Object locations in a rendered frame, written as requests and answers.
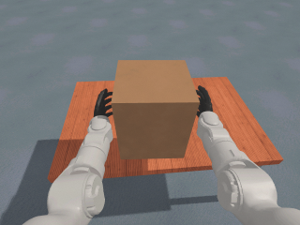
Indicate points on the robot left forearm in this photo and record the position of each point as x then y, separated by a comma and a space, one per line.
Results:
94, 150

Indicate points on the right robot upper arm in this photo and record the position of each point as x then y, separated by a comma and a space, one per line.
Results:
249, 193

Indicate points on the left robot hand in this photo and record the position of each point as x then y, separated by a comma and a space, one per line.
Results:
100, 108

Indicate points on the robot right forearm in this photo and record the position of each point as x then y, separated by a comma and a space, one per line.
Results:
220, 147

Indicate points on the right robot hand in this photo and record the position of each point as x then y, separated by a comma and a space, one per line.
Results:
205, 101

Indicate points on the left robot upper arm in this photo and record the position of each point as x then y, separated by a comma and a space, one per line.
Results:
73, 200

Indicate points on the carton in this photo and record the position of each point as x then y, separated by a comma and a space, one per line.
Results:
154, 106

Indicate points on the table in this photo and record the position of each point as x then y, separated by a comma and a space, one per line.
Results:
231, 110

